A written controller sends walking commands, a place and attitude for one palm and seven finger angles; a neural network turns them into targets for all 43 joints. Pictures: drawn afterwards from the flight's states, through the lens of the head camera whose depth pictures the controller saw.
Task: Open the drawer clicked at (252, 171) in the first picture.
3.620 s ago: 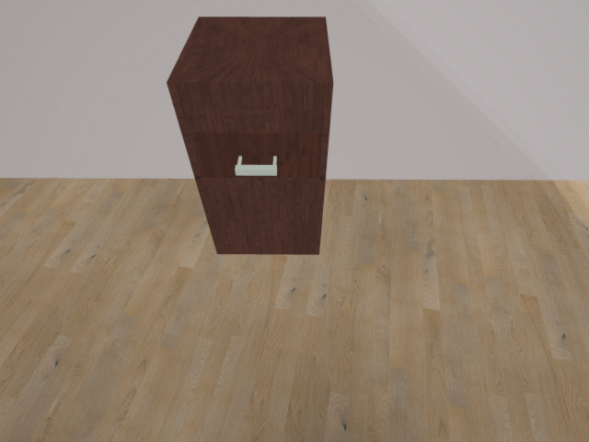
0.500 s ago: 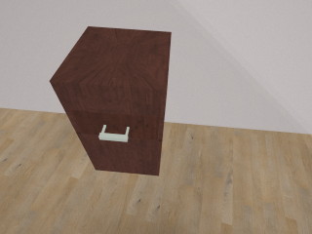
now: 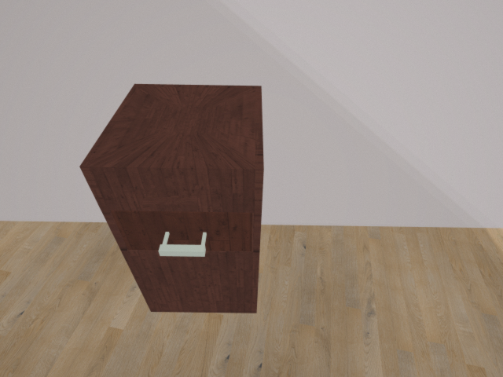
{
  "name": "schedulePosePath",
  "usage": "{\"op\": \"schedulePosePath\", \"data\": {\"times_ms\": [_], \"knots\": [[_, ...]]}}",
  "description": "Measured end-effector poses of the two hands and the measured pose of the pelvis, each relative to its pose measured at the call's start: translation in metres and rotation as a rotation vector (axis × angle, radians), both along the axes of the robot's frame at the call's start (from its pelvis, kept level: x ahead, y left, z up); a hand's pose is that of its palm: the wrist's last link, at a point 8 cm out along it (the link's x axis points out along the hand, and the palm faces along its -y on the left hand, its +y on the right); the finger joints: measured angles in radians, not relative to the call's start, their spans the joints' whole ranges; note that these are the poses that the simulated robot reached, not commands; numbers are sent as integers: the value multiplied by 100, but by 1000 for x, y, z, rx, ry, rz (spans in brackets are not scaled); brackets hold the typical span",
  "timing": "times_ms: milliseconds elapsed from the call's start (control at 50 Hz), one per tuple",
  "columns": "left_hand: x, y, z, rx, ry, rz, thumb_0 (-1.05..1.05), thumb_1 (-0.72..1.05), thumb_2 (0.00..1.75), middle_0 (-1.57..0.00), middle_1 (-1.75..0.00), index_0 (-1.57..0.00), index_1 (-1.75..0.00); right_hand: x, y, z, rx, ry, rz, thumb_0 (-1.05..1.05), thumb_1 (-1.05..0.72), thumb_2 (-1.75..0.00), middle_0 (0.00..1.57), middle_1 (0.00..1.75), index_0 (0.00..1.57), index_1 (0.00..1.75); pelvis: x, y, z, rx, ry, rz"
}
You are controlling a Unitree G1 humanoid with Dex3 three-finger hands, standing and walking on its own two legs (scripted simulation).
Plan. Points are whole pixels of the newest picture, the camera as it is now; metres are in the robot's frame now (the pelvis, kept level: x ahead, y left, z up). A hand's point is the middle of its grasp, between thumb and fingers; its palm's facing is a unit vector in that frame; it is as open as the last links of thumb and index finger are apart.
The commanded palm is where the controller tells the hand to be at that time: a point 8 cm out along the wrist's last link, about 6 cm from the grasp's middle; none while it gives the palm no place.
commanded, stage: look again from close up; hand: left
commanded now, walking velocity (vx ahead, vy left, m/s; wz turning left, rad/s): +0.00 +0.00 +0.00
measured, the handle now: (184, 243) +0.53 +0.22 -0.24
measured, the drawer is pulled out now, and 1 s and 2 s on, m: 0.00 0.00 0.00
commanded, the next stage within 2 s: raise the hand with hooked fingers in 0.12 s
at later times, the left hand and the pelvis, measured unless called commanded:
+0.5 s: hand (136, 331) +0.20 +0.20 -0.02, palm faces +0.03 -0.45 -0.89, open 7.9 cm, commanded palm +0.12 +0.23 -0.03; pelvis -0.02 -0.01 -0.02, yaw +0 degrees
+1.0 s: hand (122, 303) +0.24 +0.23 +0.00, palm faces +0.10 -0.07 -0.99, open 10.7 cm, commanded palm +0.20 +0.23 +0.04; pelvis +0.02 -0.03 -0.04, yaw +1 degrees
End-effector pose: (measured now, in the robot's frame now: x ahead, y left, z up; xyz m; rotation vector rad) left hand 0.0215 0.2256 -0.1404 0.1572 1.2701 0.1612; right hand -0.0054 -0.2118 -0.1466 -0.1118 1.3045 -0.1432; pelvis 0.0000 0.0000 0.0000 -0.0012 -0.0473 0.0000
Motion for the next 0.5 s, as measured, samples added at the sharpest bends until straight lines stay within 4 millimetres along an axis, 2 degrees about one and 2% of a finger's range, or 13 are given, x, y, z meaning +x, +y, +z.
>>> {"op": "schedulePosePath", "data": {"times_ms": [100, 240, 260, 320, 380, 440, 500], "knots": [[-10, 3, 1, -3, 16, 4, 0, 92, 89, -19, -30, -20, -30, -11, 5, 1, 6, 19, 2, 1, -92, -89, 20, 30, 20, 29, -5, 4, 1, 5, 2, -1], [-39, -4, -2, -17, 84, 18, 0, 91, 89, -19, -30, -20, -30, -27, 5, 1, 9, 69, 2, 1, -91, -89, 20, 30, 20, 29, -11, 4, 2, 7, 8, -2], [-33, -4, 3, -1, 64, -32, 1, 91, 89, -20, -30, -20, -30, -24, 3, 3, 2, 47, 5, 1, -91, -89, 20, 30, 20, 29, -13, 3, 1, 10, 5, -10], [15, 11, 45, 180, -224, -153, 2, 92, 89, -20, -31, -21, -30, -1, -10, 11, -57, -149, 0, 1, -92, -89, 20, 30, 20, 30, -16, 0, -2, 24, 9, -19], [73, 15, 99, 380, -497, -284, 3, 89, 87, -20, -33, -21, -32, 37, -27, 17, -93, -349, 4, 2, -92, -89, 20, 30, 20, 29, -19, -2, -7, 28, 28, -8], [128, 6, 148, 628, -730, -499, 2, 83, 86, -21, -36, -21, -35, 85, -42, 29, -114, -530, 58, 2, -92, -89, 20, 30, 20, 29, -24, -5, -13, 31, 63, 8], [159, -10, 173, 844, -859, -668, 2, 77, 83, -21, -39, -21, -39, 131, -54, 47, -124, -652, 107, 2, -92, -89, 20, 30, 20, 29, -25, -10, -19, 38, 101, -8]]}}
